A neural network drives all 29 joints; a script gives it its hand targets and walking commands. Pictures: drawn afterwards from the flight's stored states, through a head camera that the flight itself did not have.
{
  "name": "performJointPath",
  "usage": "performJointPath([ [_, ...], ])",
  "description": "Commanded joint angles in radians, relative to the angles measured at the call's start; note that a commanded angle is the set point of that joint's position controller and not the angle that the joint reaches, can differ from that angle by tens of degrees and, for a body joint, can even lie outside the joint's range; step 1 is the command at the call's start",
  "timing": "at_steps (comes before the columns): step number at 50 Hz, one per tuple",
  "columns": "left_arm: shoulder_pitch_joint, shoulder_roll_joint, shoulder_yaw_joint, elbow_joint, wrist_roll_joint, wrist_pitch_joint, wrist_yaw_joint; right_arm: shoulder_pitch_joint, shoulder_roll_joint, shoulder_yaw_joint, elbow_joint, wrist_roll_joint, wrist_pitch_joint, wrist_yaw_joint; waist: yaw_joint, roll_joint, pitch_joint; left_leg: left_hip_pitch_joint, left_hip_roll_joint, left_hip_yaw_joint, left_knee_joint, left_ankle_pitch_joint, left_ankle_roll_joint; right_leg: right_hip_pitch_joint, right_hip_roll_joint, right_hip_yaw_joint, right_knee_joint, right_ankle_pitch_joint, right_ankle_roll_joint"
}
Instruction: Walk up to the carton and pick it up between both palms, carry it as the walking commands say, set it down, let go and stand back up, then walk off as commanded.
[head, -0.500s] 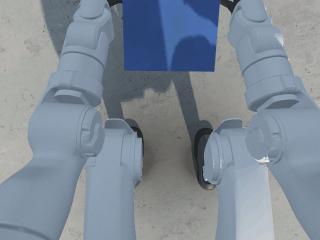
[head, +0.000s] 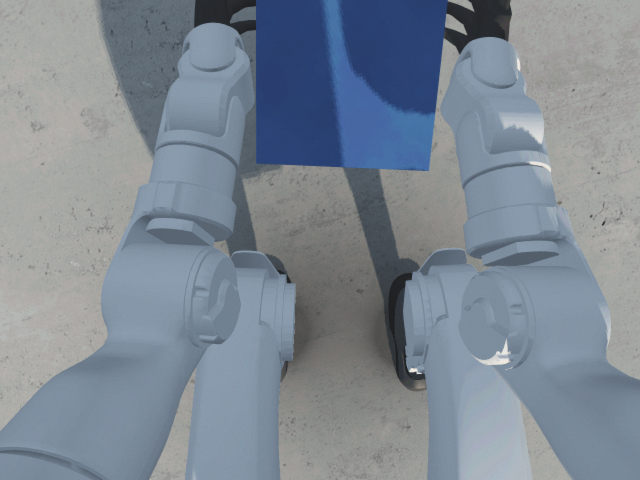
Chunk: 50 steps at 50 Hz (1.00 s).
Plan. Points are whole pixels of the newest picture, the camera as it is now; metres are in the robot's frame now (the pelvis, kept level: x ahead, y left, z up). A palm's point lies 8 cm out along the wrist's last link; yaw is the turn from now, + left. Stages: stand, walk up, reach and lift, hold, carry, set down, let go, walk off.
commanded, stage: reach and lift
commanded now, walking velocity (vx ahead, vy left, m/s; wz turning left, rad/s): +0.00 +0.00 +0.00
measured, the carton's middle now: (346, 46) +0.55 +0.01 -0.20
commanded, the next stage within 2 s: none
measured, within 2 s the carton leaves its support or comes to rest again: neither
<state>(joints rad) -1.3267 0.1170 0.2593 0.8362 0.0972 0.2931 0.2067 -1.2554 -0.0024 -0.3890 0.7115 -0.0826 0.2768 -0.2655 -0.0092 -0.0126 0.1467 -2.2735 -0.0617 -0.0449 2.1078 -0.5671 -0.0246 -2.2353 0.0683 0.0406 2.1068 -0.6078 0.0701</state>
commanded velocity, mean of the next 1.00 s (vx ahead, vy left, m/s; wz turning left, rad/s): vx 0.00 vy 0.00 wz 0.00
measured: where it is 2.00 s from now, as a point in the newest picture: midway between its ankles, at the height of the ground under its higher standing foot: (341, 348)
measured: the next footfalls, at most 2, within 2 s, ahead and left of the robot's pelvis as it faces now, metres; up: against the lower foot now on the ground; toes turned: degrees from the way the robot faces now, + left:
none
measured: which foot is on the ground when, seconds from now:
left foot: down 0.00-1.00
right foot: down 0.00-1.00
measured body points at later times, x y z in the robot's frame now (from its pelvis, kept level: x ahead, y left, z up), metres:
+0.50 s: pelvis -0.01 -0.01 +0.05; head +0.30 +0.01 +0.37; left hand +0.53 +0.14 -0.05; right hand +0.52 -0.12 -0.05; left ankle +0.10 +0.12 -0.36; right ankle +0.10 -0.13 -0.36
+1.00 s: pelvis -0.01 -0.01 +0.10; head +0.26 +0.01 +0.46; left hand +0.50 +0.13 +0.02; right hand +0.50 -0.12 +0.03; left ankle +0.10 +0.12 -0.36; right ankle +0.10 -0.13 -0.36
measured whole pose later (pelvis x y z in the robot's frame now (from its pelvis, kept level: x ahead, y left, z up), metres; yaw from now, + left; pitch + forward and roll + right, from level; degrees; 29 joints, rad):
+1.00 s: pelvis -0.01 -0.01 +0.10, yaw +1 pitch +42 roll -1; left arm -1.10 -0.03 0.41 0.77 0.27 0.37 0.18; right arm -1.05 0.13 -0.50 0.66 -0.24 0.34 -0.22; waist -0.02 -0.02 -0.13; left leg -2.01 -0.05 -0.05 1.78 -0.50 -0.03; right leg -1.99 0.08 0.06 1.78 -0.53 0.05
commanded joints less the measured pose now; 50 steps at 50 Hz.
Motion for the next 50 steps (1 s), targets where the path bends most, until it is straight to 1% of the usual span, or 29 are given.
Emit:
performJointPath([
  [1,-0.614,-1.064,-0.442,-0.135,-0.123,-0.040,-0.350,-0.711,0.961,0.526,-0.084,0.131,-0.029,0.390,-0.007,0.073,-1.459,0.868,-0.092,0.101,-0.176,0.516,-0.001,0.595,0.108,-0.139,-0.161,0.454,-0.043],
  [3,-0.598,-1.070,-0.427,-0.114,-0.101,-0.038,-0.343,-0.691,0.965,0.506,-0.055,0.117,-0.028,0.392,-0.002,0.078,-1.403,0.835,-0.091,0.101,-0.201,0.483,-0.002,0.564,0.110,-0.139,-0.179,0.426,-0.043],
  [5,-0.587,-1.072,-0.403,-0.095,-0.082,-0.036,-0.342,-0.673,0.967,0.481,-0.032,0.095,-0.022,0.393,-0.007,0.072,-1.352,0.791,-0.093,0.104,-0.220,0.438,0.000,0.557,0.110,-0.136,-0.200,0.400,-0.044],
  [9,-0.579,-1.075,-0.369,-0.077,-0.062,-0.032,-0.347,-0.657,0.978,0.452,-0.016,0.069,-0.011,0.390,-0.008,0.060,-1.337,0.756,-0.097,0.112,-0.249,0.384,0.004,0.578,0.112,-0.128,-0.239,0.367,-0.043],
  [16,-0.568,-1.078,-0.313,-0.053,-0.030,-0.012,-0.360,-0.650,1.006,0.422,-0.007,0.038,0.016,0.388,0.003,0.039,-1.311,0.723,-0.103,0.120,-0.302,0.298,0.011,0.615,0.118,-0.119,-0.302,0.305,-0.041],
  [22,-0.554,-1.098,-0.304,-0.063,-0.022,0.006,-0.372,-0.635,1.046,0.432,-0.025,0.031,0.036,0.388,0.010,0.026,-1.357,0.753,-0.107,0.120,-0.337,0.295,0.013,0.663,0.124,-0.114,-0.340,0.305,-0.038],
  [28,-0.528,-1.128,-0.318,-0.079,-0.019,0.017,-0.375,-0.602,1.070,0.442,-0.032,0.027,0.042,0.391,0.007,0.032,-1.393,0.806,-0.109,0.113,-0.370,0.321,0.009,0.688,0.128,-0.111,-0.371,0.325,-0.041],
  [38,-0.483,-1.157,-0.329,-0.083,-0.007,0.016,-0.367,-0.544,1.093,0.439,-0.007,0.019,0.041,0.398,0.005,0.040,-1.391,0.865,-0.109,0.106,-0.428,0.336,0.006,0.723,0.129,-0.103,-0.428,0.338,-0.042],
  [50,-0.427,-1.191,-0.306,-0.057,0.012,0.025,-0.370,-0.486,1.122,0.417,0.019,-0.001,0.051,0.403,0.002,0.040,-1.344,0.926,-0.113,0.101,-0.507,0.302,0.008,0.769,0.133,-0.094,-0.511,0.302,-0.041],
])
